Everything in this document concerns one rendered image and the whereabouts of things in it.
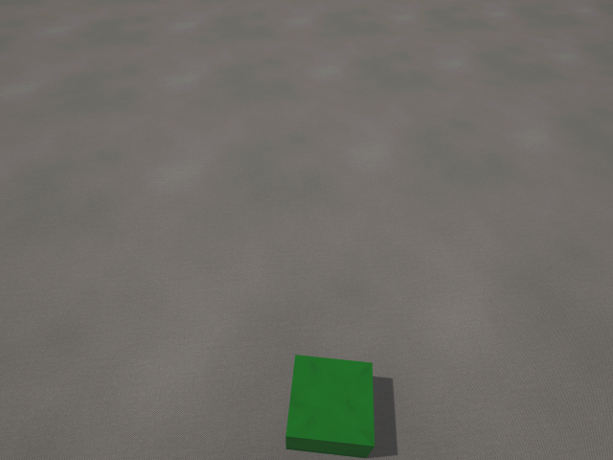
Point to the carton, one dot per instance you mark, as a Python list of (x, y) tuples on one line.
[(331, 407)]

